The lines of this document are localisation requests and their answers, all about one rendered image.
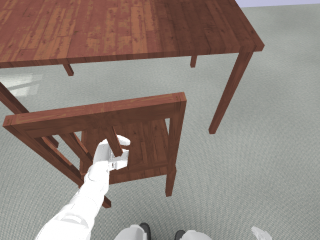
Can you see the chair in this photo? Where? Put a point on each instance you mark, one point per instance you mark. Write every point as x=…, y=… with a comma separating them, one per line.
x=152, y=151

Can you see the left robot upper arm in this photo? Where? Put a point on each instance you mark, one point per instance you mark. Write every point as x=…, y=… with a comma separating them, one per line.
x=63, y=230

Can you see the robot right hand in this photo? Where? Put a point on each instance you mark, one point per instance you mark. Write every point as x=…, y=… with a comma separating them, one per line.
x=260, y=234

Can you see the left robot thigh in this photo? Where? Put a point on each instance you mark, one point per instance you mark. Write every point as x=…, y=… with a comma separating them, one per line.
x=132, y=233

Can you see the table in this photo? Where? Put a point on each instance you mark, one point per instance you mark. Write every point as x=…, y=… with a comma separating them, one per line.
x=64, y=32

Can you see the robot left hand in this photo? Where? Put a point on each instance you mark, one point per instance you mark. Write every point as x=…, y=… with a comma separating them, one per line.
x=104, y=154

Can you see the robot left shin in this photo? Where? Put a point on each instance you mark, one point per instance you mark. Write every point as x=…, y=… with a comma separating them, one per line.
x=137, y=226

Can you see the left robot forearm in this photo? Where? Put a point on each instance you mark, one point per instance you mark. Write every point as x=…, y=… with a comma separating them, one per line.
x=86, y=203

